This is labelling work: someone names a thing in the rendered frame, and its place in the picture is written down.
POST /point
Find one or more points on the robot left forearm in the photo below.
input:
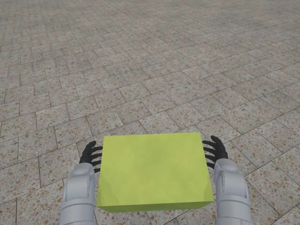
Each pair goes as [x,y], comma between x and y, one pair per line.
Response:
[78,198]

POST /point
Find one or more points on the robot right hand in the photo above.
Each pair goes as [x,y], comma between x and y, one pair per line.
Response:
[218,153]

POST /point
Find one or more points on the robot right forearm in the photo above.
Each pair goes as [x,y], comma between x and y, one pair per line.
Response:
[232,196]

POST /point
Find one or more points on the carton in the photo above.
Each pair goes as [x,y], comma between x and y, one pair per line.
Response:
[153,172]

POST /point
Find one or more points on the robot left hand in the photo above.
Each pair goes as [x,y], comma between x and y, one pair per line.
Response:
[87,157]

